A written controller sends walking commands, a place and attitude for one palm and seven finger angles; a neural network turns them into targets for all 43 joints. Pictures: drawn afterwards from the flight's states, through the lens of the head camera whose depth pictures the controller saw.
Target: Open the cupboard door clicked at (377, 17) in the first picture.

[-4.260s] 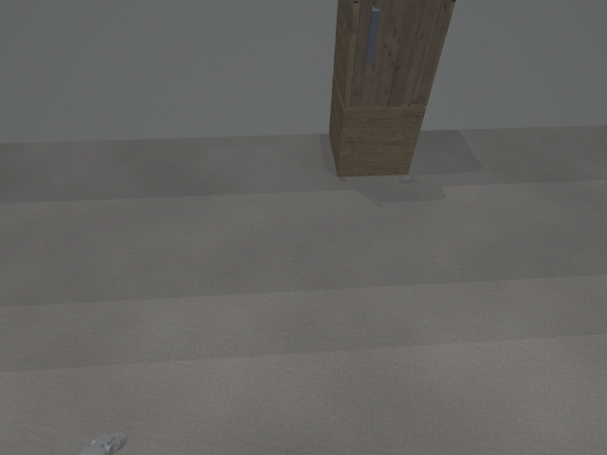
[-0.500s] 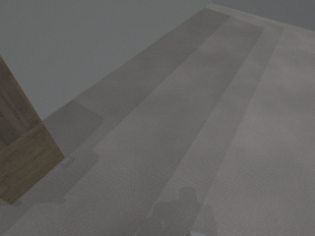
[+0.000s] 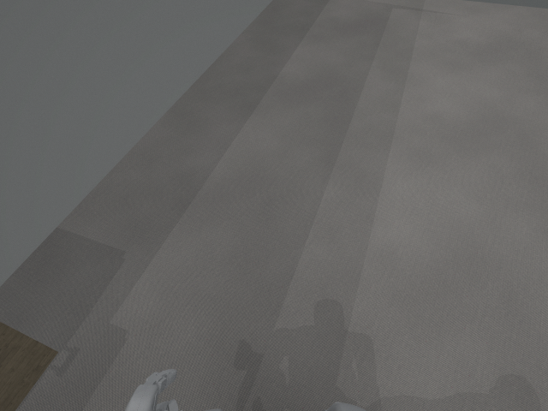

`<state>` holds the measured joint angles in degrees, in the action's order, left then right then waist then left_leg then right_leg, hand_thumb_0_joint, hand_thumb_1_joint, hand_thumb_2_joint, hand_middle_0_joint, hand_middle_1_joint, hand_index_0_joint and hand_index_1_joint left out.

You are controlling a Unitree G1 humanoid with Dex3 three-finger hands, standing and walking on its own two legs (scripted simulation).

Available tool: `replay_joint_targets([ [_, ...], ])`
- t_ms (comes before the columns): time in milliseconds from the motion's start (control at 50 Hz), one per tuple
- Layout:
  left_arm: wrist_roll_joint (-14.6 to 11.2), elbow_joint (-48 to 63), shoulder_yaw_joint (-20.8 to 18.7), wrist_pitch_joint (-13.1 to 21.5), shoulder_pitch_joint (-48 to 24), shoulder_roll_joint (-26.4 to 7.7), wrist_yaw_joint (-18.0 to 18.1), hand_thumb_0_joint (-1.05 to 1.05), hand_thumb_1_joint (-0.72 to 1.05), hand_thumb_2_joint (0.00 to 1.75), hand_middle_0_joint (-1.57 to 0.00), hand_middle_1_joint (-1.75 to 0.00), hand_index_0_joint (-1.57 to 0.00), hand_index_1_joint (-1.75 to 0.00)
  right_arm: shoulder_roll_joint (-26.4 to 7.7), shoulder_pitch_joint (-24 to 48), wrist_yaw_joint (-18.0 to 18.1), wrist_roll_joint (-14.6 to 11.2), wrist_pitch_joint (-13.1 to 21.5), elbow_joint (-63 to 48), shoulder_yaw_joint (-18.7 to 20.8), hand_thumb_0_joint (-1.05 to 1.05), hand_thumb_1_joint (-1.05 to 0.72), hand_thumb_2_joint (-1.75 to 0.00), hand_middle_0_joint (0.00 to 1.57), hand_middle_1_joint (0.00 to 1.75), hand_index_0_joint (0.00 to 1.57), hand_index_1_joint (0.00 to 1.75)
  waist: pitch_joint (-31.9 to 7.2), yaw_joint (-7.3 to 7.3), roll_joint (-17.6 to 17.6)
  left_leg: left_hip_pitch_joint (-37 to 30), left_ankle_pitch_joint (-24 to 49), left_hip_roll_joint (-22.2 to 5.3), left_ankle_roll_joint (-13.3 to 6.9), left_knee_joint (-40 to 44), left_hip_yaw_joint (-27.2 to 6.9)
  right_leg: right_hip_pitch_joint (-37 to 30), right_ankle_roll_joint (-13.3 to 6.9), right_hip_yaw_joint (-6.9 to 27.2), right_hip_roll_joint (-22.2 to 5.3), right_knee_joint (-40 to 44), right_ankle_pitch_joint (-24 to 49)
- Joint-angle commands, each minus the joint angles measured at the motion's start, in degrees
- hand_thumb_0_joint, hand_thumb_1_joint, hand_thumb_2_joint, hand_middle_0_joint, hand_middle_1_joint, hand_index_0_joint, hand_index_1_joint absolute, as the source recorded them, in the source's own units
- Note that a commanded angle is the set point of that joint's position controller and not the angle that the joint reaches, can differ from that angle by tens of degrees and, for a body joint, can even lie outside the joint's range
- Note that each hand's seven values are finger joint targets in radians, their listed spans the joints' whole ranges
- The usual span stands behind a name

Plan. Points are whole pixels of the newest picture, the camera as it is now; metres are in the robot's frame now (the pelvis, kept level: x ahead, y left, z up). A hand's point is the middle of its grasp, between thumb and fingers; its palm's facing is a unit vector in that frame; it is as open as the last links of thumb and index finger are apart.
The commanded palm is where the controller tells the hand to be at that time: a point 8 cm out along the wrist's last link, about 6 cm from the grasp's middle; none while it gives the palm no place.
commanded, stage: turn to face it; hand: left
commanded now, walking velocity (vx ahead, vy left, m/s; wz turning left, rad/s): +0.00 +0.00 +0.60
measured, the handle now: out of the picture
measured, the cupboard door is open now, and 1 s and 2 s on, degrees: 0 0 0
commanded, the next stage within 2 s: take the last steps up to it in 1.82 s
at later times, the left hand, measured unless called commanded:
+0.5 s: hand out of the picture +0.02 +0.28 -0.16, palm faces +0.32 -0.92 -0.23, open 7.3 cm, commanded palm none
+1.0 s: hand out of the picture -0.01 +0.19 -0.13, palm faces +0.55 -0.79 -0.27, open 7.3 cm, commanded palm none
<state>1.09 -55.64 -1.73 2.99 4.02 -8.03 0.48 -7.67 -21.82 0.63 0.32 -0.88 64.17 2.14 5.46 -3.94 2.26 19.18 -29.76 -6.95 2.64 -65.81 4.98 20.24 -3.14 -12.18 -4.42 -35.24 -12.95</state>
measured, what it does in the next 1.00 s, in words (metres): steps on the spot, turning left: left foot, then right foot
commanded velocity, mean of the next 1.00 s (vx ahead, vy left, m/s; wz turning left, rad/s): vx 0.00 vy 0.00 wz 0.60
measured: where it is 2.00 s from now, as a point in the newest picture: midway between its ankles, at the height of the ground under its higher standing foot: outside the picture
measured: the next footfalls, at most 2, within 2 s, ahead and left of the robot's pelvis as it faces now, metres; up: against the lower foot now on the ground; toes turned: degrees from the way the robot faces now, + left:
left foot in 0.30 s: +0.06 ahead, +0.14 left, +0.00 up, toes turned +20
right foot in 0.82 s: +0.10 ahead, -0.11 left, +0.00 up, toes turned +26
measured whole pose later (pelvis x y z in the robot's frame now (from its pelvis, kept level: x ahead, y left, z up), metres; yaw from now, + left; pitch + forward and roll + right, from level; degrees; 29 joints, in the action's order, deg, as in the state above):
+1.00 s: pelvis +0.01 -0.03 +0.02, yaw +35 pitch -1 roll +2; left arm 1.0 -50.3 -1.7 -1.2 11.6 -9.7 1.1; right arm -16.1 -11.7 -2.0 1.4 -4.6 53.4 6.3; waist 3.2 -2.0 2.6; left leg 31.6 -19.5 0.4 4.1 -67.2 -1.1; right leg 11.0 -0.1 -7.9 -4.8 -28.3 -16.6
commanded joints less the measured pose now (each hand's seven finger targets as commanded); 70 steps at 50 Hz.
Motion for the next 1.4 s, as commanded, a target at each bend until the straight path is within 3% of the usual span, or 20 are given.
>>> replay_joint_targets([
  [0,-0.05,1.58,-1.96,-1.1,3.7,-9.11,1.69,0.0,0.9,0.9,-0.2,-0.3,-0.2,-0.3,-2.65,-3.37,0.14,0.29,-1.08,-3.82,1.01,0.0,-0.9,-0.9,0.2,0.3,0.2,0.3,-5.63,1.74,-8.69,4.63,5.24,-1.39,0.67,-1.68,-2.65,-2.62,-3.75,7.79,-17.43,18.67,19.63],
  [180,0.78,3.76,-4.05,-3.13,3.65,-10.87,1.91,0.0,0.9,0.9,-0.2,-0.3,-0.2,-0.3,-4.1,4.09,-1.48,0.78,-1.39,-10.19,2.34,0.0,-0.9,-0.9,0.2,0.3,0.2,0.3,-4.27,3.23,-11.3,4.74,5.71,-0.6,0.18,17.34,1.7,-4.31,-3.01,3.31,-19.09,16.39,-0.15],
  [240,0.09,4.7,-4.2,-4.06,3.97,-10.85,1.54,0.0,0.9,0.9,-0.2,-0.3,-0.2,-0.3,-6.75,1.07,-1.58,1.09,-0.85,-10.78,3.05,0.0,-0.9,-0.9,0.2,0.3,0.2,0.3,-6.05,1.32,-2.28,-4.42,15.04,1.1,-0.57,32.87,1.98,-0.63,0.72,-0.03,-16.11,4.5,-4.18],
  [280,-0.49,8.98,-3.41,-4.86,2.01,-5.54,0.68,0.0,0.9,0.9,-0.2,-0.3,-0.2,-0.3,-16.49,-2.3,-0.9,1.73,0.1,-11.95,5.06,0.0,-0.9,-0.9,0.2,0.3,0.2,0.3,-3.84,-1.26,23.59,-6.53,29.18,-18.33,-11.44,51.17,-30.47,16.27,8.06,0.02,-2.57,-21.82,-25.52],
  [300,0.15,10.02,-3.44,-4.92,-0.91,-7.34,0.4,0.0,0.9,0.9,-0.2,-0.3,-0.2,-0.3,-17.47,-1.88,-0.55,1.77,0.17,-11.66,5.1,0.0,-0.9,-0.9,0.2,0.3,0.2,0.3,-4.95,-1.26,14.5,-4.85,26.29,-19.81,-14.54,51.79,-30.41,15.43,6.78,7.3,-2.64,-30.28,-21.92],
  [320,0.47,9.59,-3.67,-5.07,-0.84,-6.88,0.28,0.0,0.9,0.9,-0.2,-0.3,-0.2,-0.3,-16.44,1.22,-0.12,1.58,0.41,-12.3,5.02,0.0,-0.9,-0.9,0.2,0.3,0.2,0.3,-5.95,0.41,13.68,-4.2,22.87,-15.94,-13.16,51.66,-27.32,16.96,6.73,9.63,-3.35,-33.13,-17.25],
  [420,0.1,5.69,-4.25,-4.5,4.71,-8.84,-0.16,0.0,0.9,0.9,-0.2,-0.3,-0.2,-0.3,-13.95,7.11,0.74,0.64,1.7,-14.42,3.71,0.0,-0.9,-0.9,0.2,0.3,0.2,0.3,-11.57,3.03,3.14,-14.26,39.01,-7.14,-9.63,46.17,-15.9,16.24,8.76,11.54,-1.83,-33.8,-5.65],
  [640,-0.65,8.0,-3.53,-5.04,2.0,-9.72,0.93,0.0,0.9,0.9,-0.2,-0.3,-0.2,-0.3,-16.31,6.1,-0.05,1.1,-0.07,-13.67,4.64,0.0,-0.9,-0.9,0.2,0.3,0.2,0.3,-7.89,0.96,5.68,-10.82,30.62,-7.03,-13.17,47.46,-25.44,7.92,8.93,12.67,0.53,-15.98,-12.67],
  [760,-1.03,7.06,-3.8,-4.09,11.31,-10.53,1.33,0.0,0.9,0.9,-0.2,-0.3,-0.2,-0.3,-16.37,12.39,-0.8,0.77,-1.11,-16.11,5.32,0.0,-0.9,-0.9,0.2,0.3,0.2,0.3,-9.98,5.19,5.72,1.4,22.74,-1.15,-8.82,43.14,-26.19,-12.39,6.71,10.72,3.19,8.56,-3.09],
  [780,-0.44,7.0,-4.4,-3.58,13.47,-13.42,1.61,0.0,0.9,0.9,-0.2,-0.3,-0.2,-0.3,-14.0,12.33,-1.12,0.34,-1.3,-16.64,5.16,0.0,-0.9,-0.9,0.2,0.3,0.2,0.3,-10.74,6.28,-1.75,8.69,15.08,3.23,-5.26,36.1,-22.06,-19.72,4.67,15.91,-3.08,17.53,-4.13],
  [800,0.69,8.05,-5.39,-3.06,13.05,-19.51,2.02,0.0,0.9,0.9,-0.2,-0.3,-0.2,-0.3,-9.59,11.38,-1.19,0.05,-1.24,-18.04,4.51,0.0,-0.9,-0.9,0.2,0.3,0.2,0.3,-9.47,6.42,-20.62,19.75,1.45,12.04,0.09,19.74,-9.51,-22.58,-1.7,34.69,-20.29,24.25,-8.32],
  [820,0.15,9.56,-4.89,-3.52,9.67,-19.97,2.17,0.0,0.9,0.9,-0.2,-0.3,-0.2,-0.3,-12.96,12.93,-1.16,0.77,-1.36,-18.32,5.21,0.0,-0.9,-0.9,0.2,0.3,0.2,0.3,-7.72,5.88,-17.39,16.73,-2.98,9.83,-0.13,7.94,-9.67,-11.37,-4.76,34.56,-25.54,24.03,-4.64],
  [860,-0.1,11.36,-3.96,-3.16,2.1,-15.54,2.0,0.0,0.9,0.9,-0.2,-0.3,-0.2,-0.3,-12.37,11.02,-1.93,1.29,-2.67,-16.1,5.35,0.0,-0.9,-0.9,0.2,0.3,0.2,0.3,-2.83,1.86,-13.44,15.14,4.64,7.18,-0.01,-2.11,-9.95,-3.3,-2.27,24.52,-17.71,23.83,-7.51],
  [940,-0.02,10.48,-2.67,-2.4,4.39,-12.31,1.55,0.0,0.9,0.9,-0.2,-0.3,-0.2,-0.3,-11.46,10.16,-2.6,0.97,-2.71,-14.53,4.72,0.0,-0.9,-0.9,0.2,0.3,0.2,0.3,-1.28,2.04,-12.24,15.94,11.17,5.38,2.0,-4.68,-5.72,-8.54,-0.93,11.86,-12.66,18.12,9.64],
  [1120,0.76,7.13,-3.96,-3.07,12.37,-16.67,1.33,0.0,0.9,0.9,-0.2,-0.3,-0.2,-0.3,-10.1,18.29,-2.58,0.3,-1.93,-16.92,2.83,0.0,-0.9,-0.9,0.2,0.3,0.2,0.3,-6.31,7.04,-14.94,8.19,3.61,4.62,1.86,19.98,0.38,-18.6,-3.41,7.57,-17.19,11.33,25.41],
  [1200,0.08,6.85,-4.51,-3.64,11.43,-17.47,1.0,0.0,0.9,0.9,-0.2,-0.3,-0.2,-0.3,-12.03,12.72,-2.26,0.39,-0.93,-15.94,3.05,0.0,-0.9,-0.9,0.2,0.3,0.2,0.3,-10.06,4.36,-13.99,-4.97,15.15,6.02,-0.05,37.55,2.42,-15.36,0.94,2.57,-15.63,1.87,25.88],
  [1220,-0.42,7.21,-4.25,-3.89,10.92,-16.18,0.79,0.0,0.9,0.9,-0.2,-0.3,-0.2,-0.3,-15.42,8.74,-2.27,0.51,-0.38,-15.07,3.91,0.0,-0.9,-0.9,0.2,0.3,0.2,0.3,-12.77,1.95,-5.47,-15.8,26.09,2.54,-1.63,43.14,-2.57,-7.55,3.8,0.98,-13.63,-7.63,18.45],
  [1240,-0.81,10.04,-3.57,-3.95,9.08,-12.02,0.27,0.0,0.9,0.9,-0.2,-0.3,-0.2,-0.3,-22.36,4.35,-1.77,0.81,0.19,-14.59,5.74,0.0,-0.9,-0.9,0.2,0.3,0.2,0.3,-14.16,-0.96,13.78,-25.85,50.22,-13.52,-9.04,43.69,-23.61,10.8,8.65,-0.19,-5.19,-20.72,-15.35],
  [1260,-0.29,11.73,-2.66,-4.53,5.12,-11.26,0.59,0.0,0.9,0.9,-0.2,-0.3,-0.2,-0.3,-24.31,0.77,-1.33,0.21,-0.26,-12.95,5.99,0.0,-0.9,-0.9,0.2,0.3,0.2,0.3,-14.83,-2.16,13.19,-24.95,63.98,-18.52,-14.87,42.58,-25.97,14.62,8.85,6.34,-3.64,-27.73,-26.72],
  [1380,-0.27,7.68,-3.42,-4.96,6.4,-11.91,0.08,0.0,0.9,0.9,-0.2,-0.3,-0.2,-0.3,-16.93,11.86,-0.01,0.68,0.46,-15.68,3.55,0.0,-0.9,-0.9,0.2,0.3,0.2,0.3,-8.19,2.9,6.14,-13.78,48.2,-6.14,-10.84,44.34,-14.77,11.33,9.01,10.9,-2.77,-31.1,-10.44],
])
